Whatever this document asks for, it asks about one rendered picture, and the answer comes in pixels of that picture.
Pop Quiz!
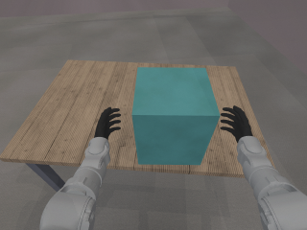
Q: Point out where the carton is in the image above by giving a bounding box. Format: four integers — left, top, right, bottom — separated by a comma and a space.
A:
131, 67, 221, 165

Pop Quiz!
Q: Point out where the left robot forearm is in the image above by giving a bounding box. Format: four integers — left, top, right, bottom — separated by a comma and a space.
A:
39, 137, 110, 230

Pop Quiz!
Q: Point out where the right robot forearm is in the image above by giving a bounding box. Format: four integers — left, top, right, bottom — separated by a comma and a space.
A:
236, 136, 307, 202

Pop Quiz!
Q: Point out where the robot left upper arm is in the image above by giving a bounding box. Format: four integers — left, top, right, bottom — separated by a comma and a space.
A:
40, 192, 97, 230

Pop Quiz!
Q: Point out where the robot right upper arm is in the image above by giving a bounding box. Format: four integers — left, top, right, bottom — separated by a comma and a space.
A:
257, 191, 307, 230

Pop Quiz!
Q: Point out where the robot left hand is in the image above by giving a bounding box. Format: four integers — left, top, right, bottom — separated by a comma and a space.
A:
94, 107, 121, 140

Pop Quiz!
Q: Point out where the table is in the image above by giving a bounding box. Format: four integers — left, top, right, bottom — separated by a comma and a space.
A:
0, 59, 275, 192

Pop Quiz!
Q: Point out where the robot right hand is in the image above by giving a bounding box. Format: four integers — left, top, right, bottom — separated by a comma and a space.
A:
220, 105, 253, 143

